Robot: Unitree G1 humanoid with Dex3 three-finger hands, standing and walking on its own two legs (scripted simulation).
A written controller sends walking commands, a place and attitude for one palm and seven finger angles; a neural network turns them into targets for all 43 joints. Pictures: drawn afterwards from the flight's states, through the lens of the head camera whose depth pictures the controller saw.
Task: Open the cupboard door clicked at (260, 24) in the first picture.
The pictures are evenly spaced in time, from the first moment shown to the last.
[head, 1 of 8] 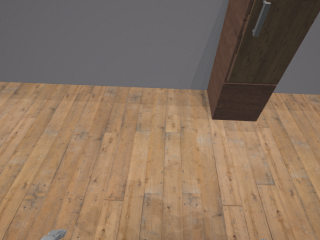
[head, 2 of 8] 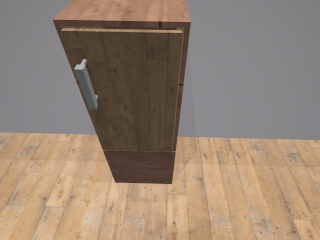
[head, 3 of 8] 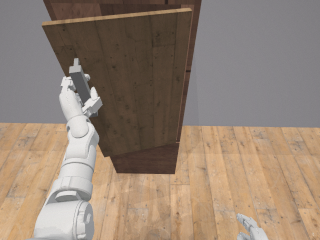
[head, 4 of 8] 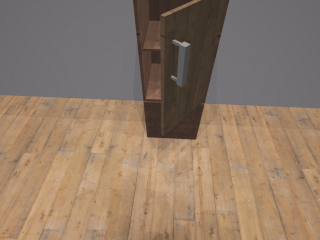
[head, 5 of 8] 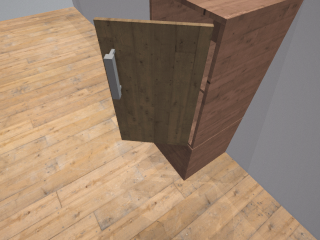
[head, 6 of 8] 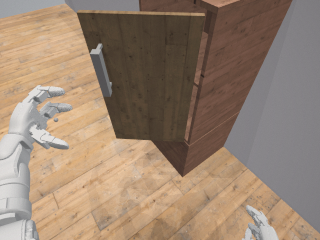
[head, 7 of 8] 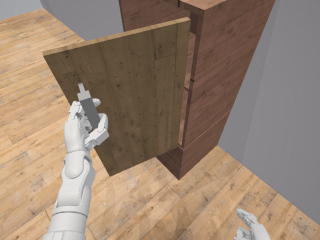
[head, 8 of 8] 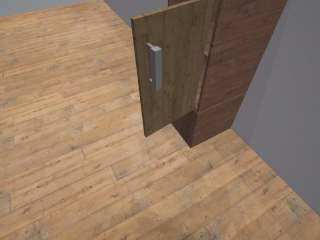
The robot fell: no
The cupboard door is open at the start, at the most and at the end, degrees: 0 97 97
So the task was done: yes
